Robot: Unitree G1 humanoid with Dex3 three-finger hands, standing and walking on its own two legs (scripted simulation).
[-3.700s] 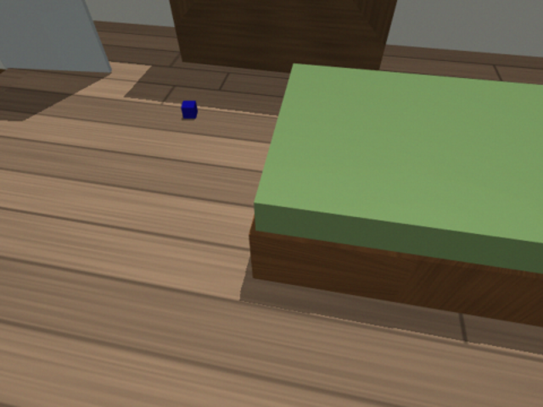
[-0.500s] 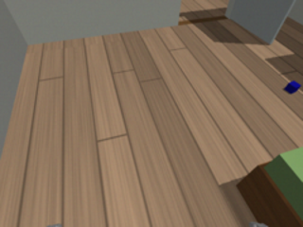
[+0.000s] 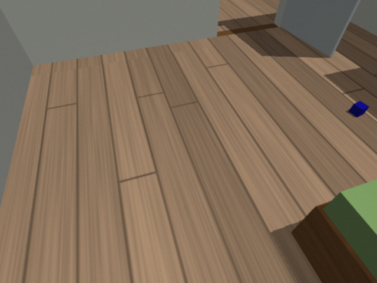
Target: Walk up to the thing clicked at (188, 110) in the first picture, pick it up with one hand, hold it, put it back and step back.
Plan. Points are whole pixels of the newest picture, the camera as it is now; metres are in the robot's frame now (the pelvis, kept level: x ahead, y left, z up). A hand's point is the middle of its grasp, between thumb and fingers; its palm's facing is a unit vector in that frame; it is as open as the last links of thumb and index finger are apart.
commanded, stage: stand
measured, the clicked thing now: (358, 109) +1.43 -1.31 -0.74
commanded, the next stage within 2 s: none
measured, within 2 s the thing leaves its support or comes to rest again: neither
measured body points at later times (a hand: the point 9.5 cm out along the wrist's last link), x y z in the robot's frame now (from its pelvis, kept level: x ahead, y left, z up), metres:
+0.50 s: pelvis +0.00 -0.01 +0.00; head +0.01 -0.01 +0.45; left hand +0.08 +0.29 -0.13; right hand +0.07 -0.31 -0.14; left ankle +0.03 +0.14 -0.75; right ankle +0.01 -0.12 -0.75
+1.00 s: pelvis +0.02 -0.01 +0.00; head +0.03 -0.01 +0.45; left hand +0.10 +0.29 -0.13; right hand +0.09 -0.31 -0.14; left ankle +0.03 +0.14 -0.75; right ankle +0.01 -0.12 -0.75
